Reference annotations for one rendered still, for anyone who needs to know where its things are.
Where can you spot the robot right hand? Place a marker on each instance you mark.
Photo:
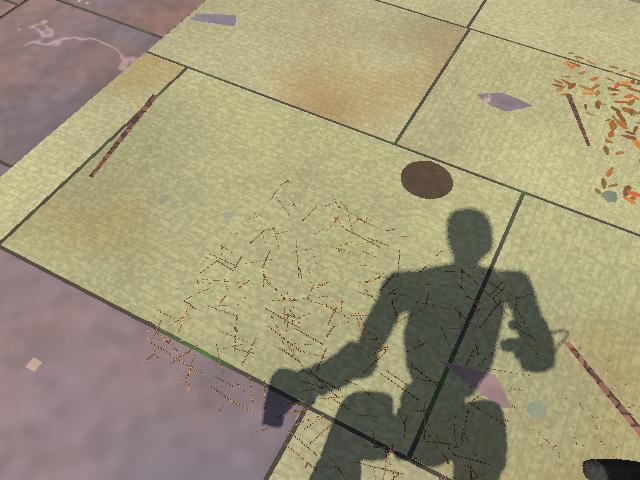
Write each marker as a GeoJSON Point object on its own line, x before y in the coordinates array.
{"type": "Point", "coordinates": [611, 469]}

